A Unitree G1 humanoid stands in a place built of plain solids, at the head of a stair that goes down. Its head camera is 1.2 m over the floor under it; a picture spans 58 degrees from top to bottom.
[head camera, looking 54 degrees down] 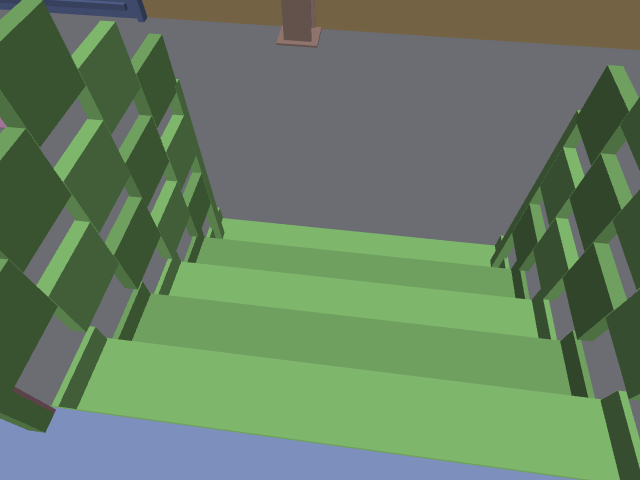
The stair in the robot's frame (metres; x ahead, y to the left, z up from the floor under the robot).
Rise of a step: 0.16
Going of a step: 0.26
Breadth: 1.62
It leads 7 degrees to the right of straight ahead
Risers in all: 6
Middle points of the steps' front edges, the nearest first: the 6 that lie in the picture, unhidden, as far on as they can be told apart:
0.23 -0.04 0.00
0.48 -0.08 -0.16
0.74 -0.11 -0.32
1.00 -0.14 -0.48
1.26 -0.17 -0.64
1.52 -0.21 -0.80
